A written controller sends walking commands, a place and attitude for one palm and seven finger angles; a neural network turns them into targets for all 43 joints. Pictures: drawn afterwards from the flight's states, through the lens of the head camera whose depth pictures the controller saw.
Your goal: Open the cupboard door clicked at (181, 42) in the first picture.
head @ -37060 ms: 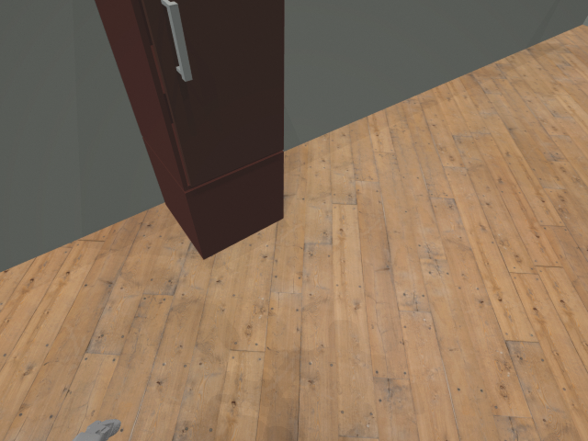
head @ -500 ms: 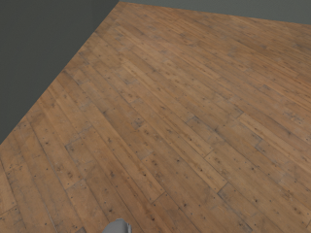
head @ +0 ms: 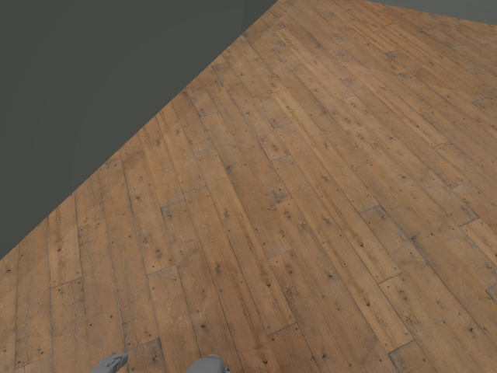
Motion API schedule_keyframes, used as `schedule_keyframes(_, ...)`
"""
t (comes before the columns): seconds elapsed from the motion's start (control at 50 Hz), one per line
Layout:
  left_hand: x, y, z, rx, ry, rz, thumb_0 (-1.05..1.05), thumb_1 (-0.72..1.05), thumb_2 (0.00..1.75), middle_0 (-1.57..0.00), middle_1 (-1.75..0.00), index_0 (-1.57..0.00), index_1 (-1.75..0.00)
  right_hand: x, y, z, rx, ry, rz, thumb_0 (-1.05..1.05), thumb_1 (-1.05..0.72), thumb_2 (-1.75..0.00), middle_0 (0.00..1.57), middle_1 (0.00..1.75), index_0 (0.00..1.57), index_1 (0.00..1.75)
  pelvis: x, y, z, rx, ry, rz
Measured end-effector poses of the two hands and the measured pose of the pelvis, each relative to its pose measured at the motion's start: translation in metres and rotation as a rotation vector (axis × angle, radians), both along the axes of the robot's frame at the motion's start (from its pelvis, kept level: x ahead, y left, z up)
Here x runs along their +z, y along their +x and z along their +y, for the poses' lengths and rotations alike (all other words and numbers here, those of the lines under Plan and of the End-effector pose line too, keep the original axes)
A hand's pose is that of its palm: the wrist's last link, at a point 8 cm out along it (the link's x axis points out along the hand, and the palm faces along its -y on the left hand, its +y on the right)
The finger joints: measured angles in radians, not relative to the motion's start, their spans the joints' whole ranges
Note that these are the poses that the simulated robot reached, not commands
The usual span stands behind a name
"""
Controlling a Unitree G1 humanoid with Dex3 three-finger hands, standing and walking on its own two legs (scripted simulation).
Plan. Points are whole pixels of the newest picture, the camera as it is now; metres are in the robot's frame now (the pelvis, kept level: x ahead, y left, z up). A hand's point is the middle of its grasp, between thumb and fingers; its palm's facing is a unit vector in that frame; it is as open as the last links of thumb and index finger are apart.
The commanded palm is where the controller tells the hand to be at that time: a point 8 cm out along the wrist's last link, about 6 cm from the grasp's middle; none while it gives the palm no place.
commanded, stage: turn to face it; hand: left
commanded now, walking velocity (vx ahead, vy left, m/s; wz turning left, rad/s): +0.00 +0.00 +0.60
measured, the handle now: out of the picture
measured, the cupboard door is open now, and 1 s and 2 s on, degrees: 47 47 47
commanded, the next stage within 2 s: none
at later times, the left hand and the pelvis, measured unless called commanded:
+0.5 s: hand out of the picture +0.04 +0.21 -0.16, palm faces +0.35 -0.90 -0.25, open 7.4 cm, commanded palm none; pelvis +0.03 -0.02 +0.00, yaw +19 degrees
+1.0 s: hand out of the picture -0.01 +0.15 -0.17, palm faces +0.62 -0.75 -0.21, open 7.4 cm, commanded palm none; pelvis +0.06 -0.03 +0.00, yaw +38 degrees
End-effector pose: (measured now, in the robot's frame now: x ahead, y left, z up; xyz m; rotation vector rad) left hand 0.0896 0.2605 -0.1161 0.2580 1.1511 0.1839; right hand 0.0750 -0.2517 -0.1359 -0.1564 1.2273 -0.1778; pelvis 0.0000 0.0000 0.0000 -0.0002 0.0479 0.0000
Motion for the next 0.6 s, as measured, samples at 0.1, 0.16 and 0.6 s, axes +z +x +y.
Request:
schedule_keyframes(0.1, 0.009, -0.032, -0.018, 0.08, -0.005, 0.062, 0.0, 0.9, 0.9, -0.2, -0.3, -0.2, -0.3, 0.008, 0.027, -0.017, 0.062, 0.001, 0.017, 0.0, -0.91, -0.9, 0.2, 0.3, 0.2, 0.3, 0.011, 0.009, -0.012, 0.073, 0.029, -0.01)
schedule_keyframes(0.16, 0.007, -0.047, -0.027, 0.123, -0.027, 0.094, 0.0, 0.9, 0.9, -0.2, -0.3, -0.2, -0.3, 0.015, 0.046, -0.018, 0.11, -0.004, 0.019, 0.0, -0.91, -0.9, 0.2, 0.3, 0.2, 0.3, 0.015, 0.015, -0.016, 0.117, 0.05, -0.01)
schedule_keyframes(0.6, 0.002, -0.059, -0.015, 0.399, -0.01, -0.013, 0.0, 0.91, 0.9, -0.2, -0.3, -0.19, -0.3, 0.008, 0.148, 0.019, 0.43, -0.012, -0.037, 0.0, -0.9, -0.9, 0.21, 0.3, 0.2, 0.3, 0.002, 0.045, -0.034, 0.388, 0.012, -0.032)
